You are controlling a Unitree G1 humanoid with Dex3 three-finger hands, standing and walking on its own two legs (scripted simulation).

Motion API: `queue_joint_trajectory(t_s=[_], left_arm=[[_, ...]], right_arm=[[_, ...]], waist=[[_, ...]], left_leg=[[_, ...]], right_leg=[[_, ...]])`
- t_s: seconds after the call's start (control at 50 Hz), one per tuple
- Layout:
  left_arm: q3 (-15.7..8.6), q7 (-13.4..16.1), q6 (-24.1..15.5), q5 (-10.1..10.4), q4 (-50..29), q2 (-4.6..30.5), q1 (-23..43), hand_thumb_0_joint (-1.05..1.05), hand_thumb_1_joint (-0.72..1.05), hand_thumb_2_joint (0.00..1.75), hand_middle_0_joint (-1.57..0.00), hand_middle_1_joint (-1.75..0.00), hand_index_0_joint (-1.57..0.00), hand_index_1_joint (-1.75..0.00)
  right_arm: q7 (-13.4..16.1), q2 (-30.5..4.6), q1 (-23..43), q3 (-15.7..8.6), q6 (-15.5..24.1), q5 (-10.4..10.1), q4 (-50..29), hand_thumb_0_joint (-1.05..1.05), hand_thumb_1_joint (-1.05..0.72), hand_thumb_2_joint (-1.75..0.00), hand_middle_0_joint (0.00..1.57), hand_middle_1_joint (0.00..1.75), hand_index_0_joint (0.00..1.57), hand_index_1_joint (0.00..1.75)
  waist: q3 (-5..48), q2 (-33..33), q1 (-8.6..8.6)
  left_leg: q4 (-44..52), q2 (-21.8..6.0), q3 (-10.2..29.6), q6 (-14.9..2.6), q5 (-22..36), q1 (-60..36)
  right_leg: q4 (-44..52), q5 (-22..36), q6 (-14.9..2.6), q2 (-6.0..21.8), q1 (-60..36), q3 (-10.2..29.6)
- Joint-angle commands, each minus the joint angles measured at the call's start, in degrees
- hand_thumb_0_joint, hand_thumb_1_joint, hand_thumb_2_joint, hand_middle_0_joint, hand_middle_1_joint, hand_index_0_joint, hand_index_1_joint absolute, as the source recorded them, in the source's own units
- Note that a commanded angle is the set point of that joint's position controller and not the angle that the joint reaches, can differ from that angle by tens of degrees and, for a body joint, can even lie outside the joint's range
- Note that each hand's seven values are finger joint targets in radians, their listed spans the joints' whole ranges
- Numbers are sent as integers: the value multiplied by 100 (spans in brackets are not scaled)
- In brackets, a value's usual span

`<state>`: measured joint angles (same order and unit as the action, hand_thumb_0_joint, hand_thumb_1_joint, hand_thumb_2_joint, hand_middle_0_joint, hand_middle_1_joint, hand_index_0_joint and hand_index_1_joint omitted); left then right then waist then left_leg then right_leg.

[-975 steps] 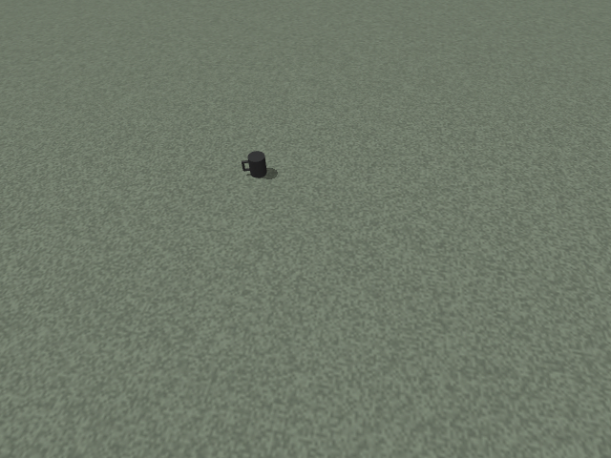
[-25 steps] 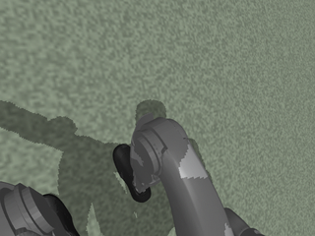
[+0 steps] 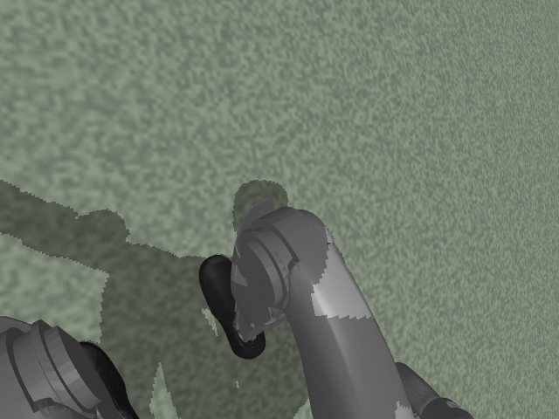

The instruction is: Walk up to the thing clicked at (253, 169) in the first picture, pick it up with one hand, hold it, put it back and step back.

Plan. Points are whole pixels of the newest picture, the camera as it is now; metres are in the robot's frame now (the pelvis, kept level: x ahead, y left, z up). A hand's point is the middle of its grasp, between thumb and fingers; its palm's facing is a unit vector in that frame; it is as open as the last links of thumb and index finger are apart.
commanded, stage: close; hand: left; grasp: from above
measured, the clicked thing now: out of the picture +0.53 +0.36 -0.27
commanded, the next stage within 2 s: settle in 0.78 s
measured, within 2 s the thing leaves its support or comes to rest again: leaves its support in 1.28 s
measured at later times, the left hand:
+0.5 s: hand out of the picture +0.52 +0.34 -0.23, palm faces -0.44 -0.13 -0.89, open 11.0 cm
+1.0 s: hand out of the picture +0.52 +0.34 -0.22, palm faces -0.43 -0.14 -0.89, open 10.7 cm
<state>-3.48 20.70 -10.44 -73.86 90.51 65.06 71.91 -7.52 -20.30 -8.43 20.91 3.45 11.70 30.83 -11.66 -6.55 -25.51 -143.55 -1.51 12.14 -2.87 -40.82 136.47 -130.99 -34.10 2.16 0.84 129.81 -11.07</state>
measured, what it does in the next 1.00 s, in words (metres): stands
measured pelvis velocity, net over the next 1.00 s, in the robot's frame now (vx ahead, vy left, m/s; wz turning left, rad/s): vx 0.00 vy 0.00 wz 0.00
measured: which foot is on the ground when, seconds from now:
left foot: down 0.00-1.00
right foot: down 0.00-1.00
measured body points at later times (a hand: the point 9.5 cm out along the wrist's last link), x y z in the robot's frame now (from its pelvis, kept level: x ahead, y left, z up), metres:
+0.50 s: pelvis +0.00 +0.00 +0.00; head +0.30 +0.12 +0.31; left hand +0.53 +0.34 -0.18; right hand +0.03 -0.25 -0.05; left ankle +0.06 +0.11 -0.28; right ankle +0.13 -0.12 -0.28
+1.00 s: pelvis +0.00 +0.00 +0.00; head +0.30 +0.12 +0.31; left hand +0.54 +0.34 -0.17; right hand +0.03 -0.25 -0.05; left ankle +0.06 +0.11 -0.28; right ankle +0.13 -0.12 -0.28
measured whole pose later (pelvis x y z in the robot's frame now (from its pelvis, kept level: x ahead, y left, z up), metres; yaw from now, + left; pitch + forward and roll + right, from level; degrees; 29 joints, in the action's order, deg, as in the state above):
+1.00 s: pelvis +0.00 +0.00 +0.00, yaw +0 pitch +32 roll -16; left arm -1.6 20.4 -10.0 -72.4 90.7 65.0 73.3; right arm -6.7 -20.0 -7.8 21.7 3.0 11.5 31.4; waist -11.6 -6.3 -25.4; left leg -143.4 -1.6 12.3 -2.9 -40.7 136.5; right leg -130.7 -33.8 2.3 0.6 129.9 -11.1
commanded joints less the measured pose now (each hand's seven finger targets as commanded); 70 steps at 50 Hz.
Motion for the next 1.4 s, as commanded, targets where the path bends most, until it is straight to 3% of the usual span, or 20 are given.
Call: queue_joint_trajectory(t_s=[0.0, 0.06, 0.16, 0.18, 0.3, 0.38, 0.44, 0.48, 0.58, 0.6, 0.66, 0.74, 0.8, 0.92, 1.06, 1.22, 1.26, 1.34, 1.36, 1.38], left_arm=[[3, 125, -3, 167, -660, 1051, 1400, 0, -23, 97, -27, -100, -27, -100], [-14, 117, 0, 144, -651, 1193, 1413, 0, -19, 95, -30, -99, -31, -98], [104, 105, -24, 220, -582, 1061, 1421, 0, -11, 92, -34, -99, -36, -97], [22, 128, -34, 210, -741, 1277, 1552, 0, -10, 91, -35, -98, -37, -97], [195, 125, -12, 216, -392, 934, 1301, 0, -2, 86, -38, -100, -42, -96], [142, 106, -11, 261, -539, 1012, 1339, 0, 4, 87, -44, -97, -47, -94], [101, 130, -24, 217, -714, 1176, 1438, 0, 9, 85, -48, -97, -52, -93], [184, 114, 14, 245, -453, 918, 1331, 0, 14, 84, -51, -96, -55, -92], [140, 145, 15, 207, -575, 1091, 1383, 0, 20, 84, -57, -94, -60, -91], [201, 128, 31, 202, -438, 888, 1369, 0, 21, 85, -59, -94, -62, -91], [167, 143, 24, 194, -500, 1019, 1413, 0, 26, 88, -63, -94, -65, -92], [257, 118, 46, 227, -378, 826, 1409, 0, 35, 91, -69, -96, -72, -94], [173, 98, 62, 233, -630, 1026, 1476, 0, 39, 95, -75, -96, -76, -94], [142, 85, 63, 239, -697, 1152, 1579, 0, 36, 96, -77, -97, -79, -96], [-13, 23, 152, 209, -1005, 1244, 1598, 0, 35, 96, -78, -93, -79, -93], [-601, -194, 185, 194, -2258, 1602, 1593, 0, 36, 90, -77, -91, -79, -90], [-595, -299, 180, 214, -2603, 1511, 1630, 0, 38, 90, -78, -92, -80, -90], [-436, -570, 270, 316, -2770, 1049, 1430, 0, 40, 90, -78, -93, -81, -90], [-544, -612, 276, 337, -2899, 1140, 1444, 0, 42, 91, -80, -94, -82, -91], [-343, -694, 309, 369, -2905, 855, 1409, 0, 45, 92, -81, -95, -84, -92]], right_arm=[[55, -1930, -1274, -572, -45, -7, 168, 0, -90, -90, 20, 30, 20, 30], [67, -1900, -1270, -542, -52, -20, 193, 0, -90, -90, 20, 30, 20, 30], [72, -1867, -1225, -512, -34, -22, 176, 0, -90, -90, 20, 30, 20, 30], [85, -1878, -1261, -511, -36, -28, 225, 0, -90, -90, 20, 30, 20, 30], [94, -1851, -1263, -476, -37, -16, 228, 0, -90, -90, 20, 30, 20, 30], [96, -1884, -1269, -444, -30, -8, 252, 0, -90, -90, 20, 30, 20, 30], [110, -1869, -1223, -478, -52, -23, 255, 0, -90, -90, 20, 30, 20, 30], [100, -1883, -1190, -490, -52, -23, 216, 0, -90, -90, 20, 30, 20, 30], [108, -1840, -1178, -503, -76, -37, 234, 0, -90, -90, 20, 30, 20, 30], [105, -1878, -1226, -489, -67, -24, 221, 0, -90, -90, 20, 30, 20, 30], [104, -1863, -1202, -493, -71, -40, 231, 0, -90, -90, 20, 30, 20, 30], [105, -1895, -1195, -480, -62, -9, 197, 0, -90, -90, 20, 30, 20, 30], [121, -1874, -1212, -450, -71, -22, 204, 0, -91, -90, 20, 30, 20, 30], [143, -1852, -1205, -481, -95, -28, 211, 0, -91, -90, 20, 30, 20, 30], [147, -1890, -1220, -586, -178, -58, 172, 0, -91, -90, 20, 30, 20, 30], [110, -1925, -1452, -898, -320, -98, 137, 0, -91, -90, 20, 30, 20, 30], [90, -1926, -1481, -1043, -354, -129, 49, 0, -91, -90, 20, 30, 20, 30], [34, -1783, -1545, -1194, -413, -206, 61, 0, -91, -90, 20, 30, 20, 30], [37, -1808, -1655, -1263, -454, -217, 128, 0, -91, -90, 20, 30, 20, 30], [26, -1735, -1613, -1283, -483, -250, 63, 0, -91, -90, 20, 30, 20, 30]], waist=[[3647, 3132, -477], [3836, 3227, -421], [3818, 3152, -447], [3942, 3258, -398], [3742, 3136, -460], [3613, 3112, -462], [3919, 3299, -358], [3701, 3207, -445], [3840, 3246, -354], [3612, 3158, -474], [3687, 3225, -408], [3597, 3040, -504], [3796, 3129, -456], [3864, 3233, -381], [4096, 3498, -309], [4863, 4147, -37], [5185, 4184, -4], [5036, 3956, 61], [5136, 3996, 62], [5181, 3896, 108]], left_leg=[[1388, -170, -223, 250, 1653, -2975], [1414, -175, -233, 245, 1672, -3057], [1427, -179, -213, 235, 1469, -2963], [1420, -168, -269, 221, 1466, -2919], [1417, -173, -221, 238, 1546, -2918], [1431, -182, -190, 261, 1592, -2870], [1478, -200, -173, 278, 1594, -3114], [1465, -187, -127, 286, 1577, -3026], [1473, -175, -209, 250, 1462, -2933], [1465, -166, -180, 262, 1484, -2890], [1502, -167, -185, 262, 1498, -2890], [1461, -164, -167, 248, 1477, -2825], [1423, -180, -189, 255, 1707, -2975], [1536, -163, -226, 237, 1330, -2932], [1460, -154, -239, 290, 1745, -3116], [1532, -134, -312, 387, 2411, -3860], [1544, -105, -379, 339, 2408, -3947], [1601, -70, -485, 302, 2268, -3692], [1663, -65, -484, 313, 2325, -3776], [1689, -48, -500, 295, 2276, -3713]], right_leg=[[987, 1302, -380, -271, -2118, -340], [983, 1331, -367, -290, -2220, -336], [973, 1196, -362, -316, -2225, -349], [998, 1224, -356, -335, -2384, -330], [977, 1270, -360, -337, -2260, -381], [1001, 1292, -368, -295, -2198, -378], [977, 1274, -375, -309, -2247, -369], [947, 1229, -394, -303, -2035, -403], [960, 1209, -380, -333, -2230, -360], [979, 1201, -395, -311, -2078, -384], [979, 1213, -383, -324, -2127, -382], [1004, 1203, -381, -310, -2131, -384], [1005, 1380, -365, -285, -2251, -335], [1002, 1094, -376, -323, -2284, -326], [981, 1343, -438, -286, -2192, -325], [1020, 1619, -526, -245, -2322, -270], [1052, 1625, -528, -275, -2473, -226], [1141, 1533, -538, -270, -2342, -148], [1178, 1564, -529, -261, -2371, -157], [1172, 1525, -524, -271, -2396, -145]])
